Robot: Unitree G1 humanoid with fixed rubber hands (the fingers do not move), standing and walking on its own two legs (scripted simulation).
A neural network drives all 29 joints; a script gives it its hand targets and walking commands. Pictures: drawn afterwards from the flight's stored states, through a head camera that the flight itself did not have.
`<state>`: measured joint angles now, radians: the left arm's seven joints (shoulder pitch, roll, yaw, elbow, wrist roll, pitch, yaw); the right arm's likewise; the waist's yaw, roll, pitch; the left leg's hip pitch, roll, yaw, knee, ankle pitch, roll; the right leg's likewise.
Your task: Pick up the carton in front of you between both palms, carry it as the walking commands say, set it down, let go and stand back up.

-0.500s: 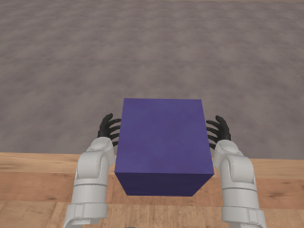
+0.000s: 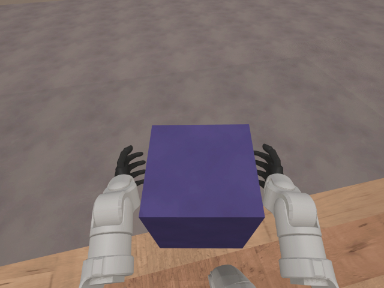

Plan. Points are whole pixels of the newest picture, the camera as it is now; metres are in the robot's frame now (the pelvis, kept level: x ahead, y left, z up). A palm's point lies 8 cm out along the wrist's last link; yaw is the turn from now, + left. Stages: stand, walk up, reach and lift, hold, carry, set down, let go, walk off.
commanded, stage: carry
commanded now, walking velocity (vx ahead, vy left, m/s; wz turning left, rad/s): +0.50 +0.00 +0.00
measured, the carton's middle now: (200, 191) +0.32 -0.04 +0.01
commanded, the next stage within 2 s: none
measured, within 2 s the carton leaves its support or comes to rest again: neither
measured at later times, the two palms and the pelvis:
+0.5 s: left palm (140, 146) +0.64 +0.13 -0.14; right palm (219, 134) +0.66 -0.17 -0.14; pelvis +0.35 -0.05 -0.18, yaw +1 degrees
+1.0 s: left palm (148, 121) +1.02 +0.13 -0.33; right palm (204, 116) +1.00 -0.17 -0.32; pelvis +0.71 +0.00 -0.37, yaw +0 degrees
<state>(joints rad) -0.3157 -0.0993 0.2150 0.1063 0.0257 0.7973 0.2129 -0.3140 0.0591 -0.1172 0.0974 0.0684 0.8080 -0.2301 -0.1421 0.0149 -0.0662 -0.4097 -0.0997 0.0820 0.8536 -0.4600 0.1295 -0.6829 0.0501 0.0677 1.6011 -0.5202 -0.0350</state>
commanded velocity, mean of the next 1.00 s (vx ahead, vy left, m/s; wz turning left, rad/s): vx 0.50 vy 0.00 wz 0.00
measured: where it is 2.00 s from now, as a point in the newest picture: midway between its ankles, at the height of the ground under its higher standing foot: (182, 164)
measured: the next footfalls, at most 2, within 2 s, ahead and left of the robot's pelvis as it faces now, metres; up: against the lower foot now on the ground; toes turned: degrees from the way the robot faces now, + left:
right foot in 0.30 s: +0.35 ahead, -0.10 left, -0.17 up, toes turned -1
left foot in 0.72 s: +0.65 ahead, +0.05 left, -0.35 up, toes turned +2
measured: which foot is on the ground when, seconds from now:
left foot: down 0.00-0.30, up 0.32-0.70, down 0.72-1.00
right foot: up 0.00-0.28, down 0.30-0.74, up 0.76-1.00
